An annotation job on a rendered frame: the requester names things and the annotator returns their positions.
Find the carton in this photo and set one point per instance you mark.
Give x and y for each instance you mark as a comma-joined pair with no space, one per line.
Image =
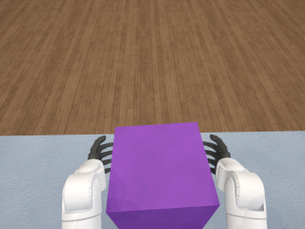
160,178

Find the left robot hand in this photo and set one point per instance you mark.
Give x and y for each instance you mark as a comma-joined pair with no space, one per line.
96,150

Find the right robot hand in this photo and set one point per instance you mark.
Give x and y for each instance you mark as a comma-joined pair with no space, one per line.
221,151

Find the robot right forearm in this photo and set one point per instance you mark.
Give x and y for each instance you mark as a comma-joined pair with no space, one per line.
244,194

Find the robot left forearm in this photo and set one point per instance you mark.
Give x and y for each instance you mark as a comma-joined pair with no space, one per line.
81,196

